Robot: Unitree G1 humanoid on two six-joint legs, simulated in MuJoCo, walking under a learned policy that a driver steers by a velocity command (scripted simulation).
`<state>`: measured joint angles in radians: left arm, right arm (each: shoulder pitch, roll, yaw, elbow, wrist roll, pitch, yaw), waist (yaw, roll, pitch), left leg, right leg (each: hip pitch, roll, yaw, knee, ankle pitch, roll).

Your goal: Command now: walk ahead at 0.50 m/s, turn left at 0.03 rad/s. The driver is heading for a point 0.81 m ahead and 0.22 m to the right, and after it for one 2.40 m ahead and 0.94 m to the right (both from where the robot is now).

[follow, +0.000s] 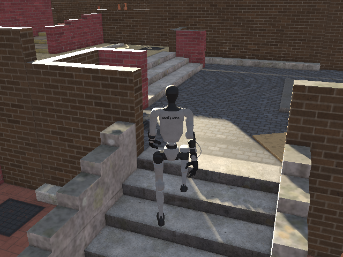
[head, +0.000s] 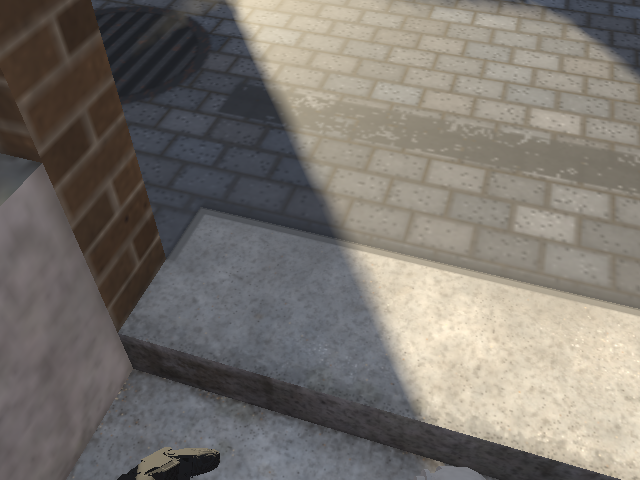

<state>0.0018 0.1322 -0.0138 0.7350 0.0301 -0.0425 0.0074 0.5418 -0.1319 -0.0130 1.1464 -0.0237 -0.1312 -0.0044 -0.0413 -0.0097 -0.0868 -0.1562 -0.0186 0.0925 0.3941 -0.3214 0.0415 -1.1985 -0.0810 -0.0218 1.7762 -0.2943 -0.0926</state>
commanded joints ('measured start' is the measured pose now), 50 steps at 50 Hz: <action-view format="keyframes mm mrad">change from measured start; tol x64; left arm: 1 -188 28 -7 -171 8 0 -9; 50 340 -26 46 275 30 -78 -76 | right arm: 1 3 -144 -39 -38 7 -14 -42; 38 -1078 49 108 -605 -27 89 63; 45 30 -239 6 -240 -37 65 74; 50 -353 17 36 -183 -8 28 37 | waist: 1 35 83 141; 50 31 17 -82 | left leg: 1 54 235 -224 -341 92 150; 6 150 265 -18 5 1423 133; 9 -430 -46 -68 952 152 8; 33 -1739 78 -166 1543 -13 145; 42 -302 -43 63 673 65 113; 44 488 322 -673 423 221 360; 50 -278 424 -571 78 -135 246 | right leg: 1 -21 -75 -7 -246 -15 7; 6 680 158 -262 -692 -224 -68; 10 1038 -254 951 -1497 -674 -152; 32 1587 -255 332 -1444 327 -247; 38 720 -117 122 -1802 86 -129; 42 1043 -148 37 -1451 1310 -60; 45 470 138 213 -404 80 7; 50 308 -5 201 157 206 -76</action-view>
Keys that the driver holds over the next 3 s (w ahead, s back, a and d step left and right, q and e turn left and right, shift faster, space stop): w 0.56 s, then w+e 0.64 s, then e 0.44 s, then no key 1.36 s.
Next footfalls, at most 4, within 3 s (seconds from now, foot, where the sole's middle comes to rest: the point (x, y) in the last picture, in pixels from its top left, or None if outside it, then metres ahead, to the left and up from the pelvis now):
0.12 right None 0.28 -0.13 -0.64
0.84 left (271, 322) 0.75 0.10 -0.51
1.42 right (417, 253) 0.92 -0.22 -0.51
1.88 left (321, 219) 1.03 -0.01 -0.51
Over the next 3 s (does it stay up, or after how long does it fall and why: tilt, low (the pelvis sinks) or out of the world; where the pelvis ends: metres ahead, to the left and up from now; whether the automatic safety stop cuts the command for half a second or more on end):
stays up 0.88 -0.09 0.26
